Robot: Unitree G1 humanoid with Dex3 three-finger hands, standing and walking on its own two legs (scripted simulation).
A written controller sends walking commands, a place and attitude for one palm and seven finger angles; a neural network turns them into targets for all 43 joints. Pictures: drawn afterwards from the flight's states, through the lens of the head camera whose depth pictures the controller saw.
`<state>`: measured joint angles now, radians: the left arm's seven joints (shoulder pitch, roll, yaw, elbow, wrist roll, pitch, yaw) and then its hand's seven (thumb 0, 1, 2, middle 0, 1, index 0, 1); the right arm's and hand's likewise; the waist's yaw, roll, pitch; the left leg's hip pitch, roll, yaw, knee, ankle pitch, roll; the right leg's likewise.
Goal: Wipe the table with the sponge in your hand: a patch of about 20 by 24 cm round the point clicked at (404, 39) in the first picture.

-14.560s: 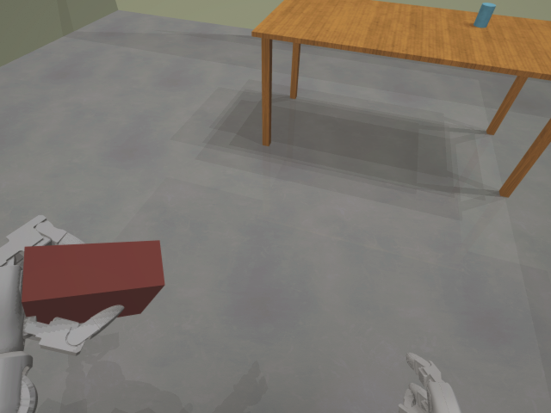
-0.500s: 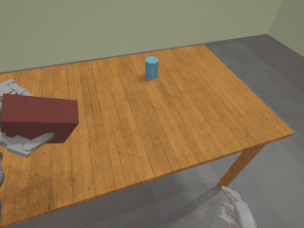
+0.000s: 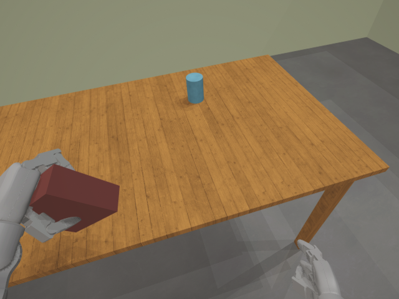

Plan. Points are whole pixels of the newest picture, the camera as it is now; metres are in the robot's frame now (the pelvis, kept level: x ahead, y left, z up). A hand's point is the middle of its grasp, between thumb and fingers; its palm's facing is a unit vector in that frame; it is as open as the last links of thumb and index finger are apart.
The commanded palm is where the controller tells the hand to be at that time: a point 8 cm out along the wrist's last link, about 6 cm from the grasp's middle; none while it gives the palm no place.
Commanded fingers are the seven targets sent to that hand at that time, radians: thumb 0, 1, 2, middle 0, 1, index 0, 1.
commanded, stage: turn the palm down, sponge in hand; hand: left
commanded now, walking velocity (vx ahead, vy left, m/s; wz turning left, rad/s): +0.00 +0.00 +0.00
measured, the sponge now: (77, 205) +0.24 +0.25 +0.10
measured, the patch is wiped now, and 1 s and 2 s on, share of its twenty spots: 0.00 0.00 0.00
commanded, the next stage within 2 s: move the sponge above the wiping area in 1.54 s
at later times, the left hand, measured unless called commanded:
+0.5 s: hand (52, 196) +0.24 +0.28 +0.13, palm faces +0.21 -0.33 -0.92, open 9.3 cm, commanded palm +0.21 +0.29 +0.18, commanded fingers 0.00 0.10 1.30 -1.20 -1.60 -1.20 -1.60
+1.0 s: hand (37, 200) +0.24 +0.32 +0.11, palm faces +0.06 -0.14 -0.99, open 9.3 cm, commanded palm +0.21 +0.31 +0.17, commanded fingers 0.00 0.10 1.30 -1.20 -1.60 -1.20 -1.60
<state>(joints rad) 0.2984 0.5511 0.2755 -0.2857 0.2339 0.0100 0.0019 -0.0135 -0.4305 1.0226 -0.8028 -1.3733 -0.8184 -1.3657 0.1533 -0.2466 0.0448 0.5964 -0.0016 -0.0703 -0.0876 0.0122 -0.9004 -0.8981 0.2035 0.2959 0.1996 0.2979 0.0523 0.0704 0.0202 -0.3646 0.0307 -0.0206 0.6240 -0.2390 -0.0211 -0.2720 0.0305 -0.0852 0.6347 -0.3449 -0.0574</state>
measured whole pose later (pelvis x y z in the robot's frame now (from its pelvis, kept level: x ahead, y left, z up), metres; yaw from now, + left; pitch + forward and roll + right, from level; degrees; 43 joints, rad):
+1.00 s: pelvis +0.02 +0.03 +0.01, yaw +0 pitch -2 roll -1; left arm 0.23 0.53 0.03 -0.24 0.80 0.29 0.04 -0.01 -0.43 1.03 -0.80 -1.38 -0.81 -1.37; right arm 0.04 -0.26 0.05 0.63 0.03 0.04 -0.07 0.01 -0.90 -0.90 0.20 0.30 0.20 0.30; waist 0.12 0.10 0.02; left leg -0.25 0.00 0.01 0.50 -0.21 0.02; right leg -0.15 0.00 -0.05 0.48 -0.29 -0.01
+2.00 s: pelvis +0.02 +0.02 +0.02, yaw -1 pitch -3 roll +0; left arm 0.20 0.52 0.02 -0.12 0.88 0.26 0.02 -0.01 -0.43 1.03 -0.80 -1.39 -0.81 -1.38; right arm 0.03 -0.27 0.02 0.68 0.03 0.02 -0.06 0.01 -0.90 -0.90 0.20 0.30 0.20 0.30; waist 0.12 0.11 0.03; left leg -0.21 0.01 0.01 0.45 -0.18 0.00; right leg -0.12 0.02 -0.05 0.44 -0.26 -0.03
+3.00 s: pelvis +0.02 +0.02 +0.02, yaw -1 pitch -1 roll +0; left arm 0.13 0.46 -0.03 0.05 0.94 0.24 0.11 -0.01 -0.43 1.03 -0.80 -1.39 -0.81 -1.38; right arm 0.04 -0.26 0.01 0.70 0.04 0.03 -0.05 0.01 -0.90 -0.90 0.20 0.30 0.20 0.30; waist 0.11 0.10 0.00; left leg -0.26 0.01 0.01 0.47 -0.19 0.01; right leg -0.16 0.02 -0.05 0.46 -0.28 -0.03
